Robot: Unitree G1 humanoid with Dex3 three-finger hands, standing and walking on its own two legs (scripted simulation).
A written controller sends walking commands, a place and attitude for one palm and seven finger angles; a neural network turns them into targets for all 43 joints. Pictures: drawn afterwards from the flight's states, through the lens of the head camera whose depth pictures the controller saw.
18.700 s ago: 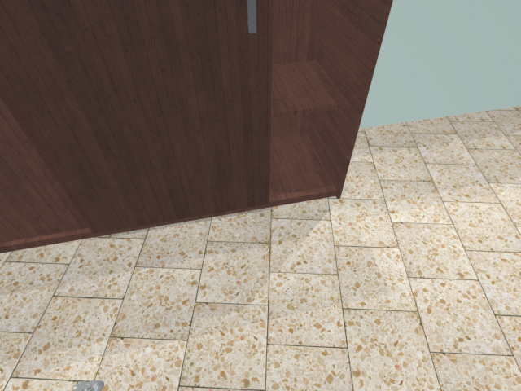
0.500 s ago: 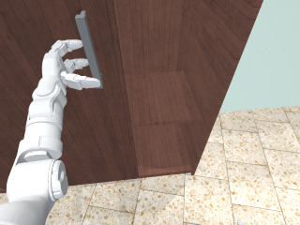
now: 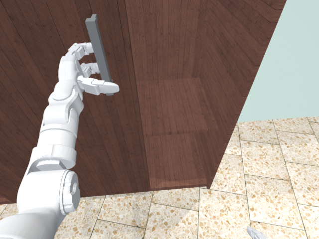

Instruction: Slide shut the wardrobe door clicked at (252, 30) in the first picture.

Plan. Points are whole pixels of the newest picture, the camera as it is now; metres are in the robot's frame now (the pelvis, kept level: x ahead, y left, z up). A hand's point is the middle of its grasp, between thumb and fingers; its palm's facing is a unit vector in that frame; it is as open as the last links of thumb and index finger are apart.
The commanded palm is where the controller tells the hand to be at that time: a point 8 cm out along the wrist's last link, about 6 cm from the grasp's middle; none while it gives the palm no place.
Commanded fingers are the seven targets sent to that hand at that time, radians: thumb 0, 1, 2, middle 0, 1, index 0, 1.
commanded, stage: slide the fingers in behind the handle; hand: left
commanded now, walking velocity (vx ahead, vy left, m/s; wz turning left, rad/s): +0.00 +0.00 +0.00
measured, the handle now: (102, 58) +0.51 +0.16 +0.22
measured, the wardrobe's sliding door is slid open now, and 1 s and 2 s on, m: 0.37 0.37 0.37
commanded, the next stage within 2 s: grip the handle and tug to test in 0.74 s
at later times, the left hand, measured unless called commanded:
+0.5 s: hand (110, 70) +0.45 +0.13 +0.22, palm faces +0.15 -0.99 +0.01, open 14.2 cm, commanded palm +0.42 +0.18 +0.22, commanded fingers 0.00 -0.50 0.30 -0.30 -1.20 -0.30 -1.20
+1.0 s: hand (110, 70) +0.45 +0.13 +0.22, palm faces +0.14 -0.99 +0.01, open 13.7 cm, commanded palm +0.42 +0.18 +0.22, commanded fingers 0.00 -0.08 0.48 -0.34 -1.26 -0.34 -1.26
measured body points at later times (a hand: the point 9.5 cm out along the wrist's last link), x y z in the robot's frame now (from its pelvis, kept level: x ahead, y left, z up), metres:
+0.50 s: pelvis +0.00 -0.01 +0.00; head +0.00 -0.03 +0.45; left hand +0.43 +0.19 +0.22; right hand +0.11 -0.26 -0.12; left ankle +0.01 +0.11 -0.74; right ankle -0.04 -0.10 -0.74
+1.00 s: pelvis +0.01 -0.01 +0.00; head +0.01 -0.03 +0.45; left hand +0.43 +0.19 +0.22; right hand +0.14 -0.26 -0.11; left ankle +0.01 +0.11 -0.74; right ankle -0.04 -0.10 -0.74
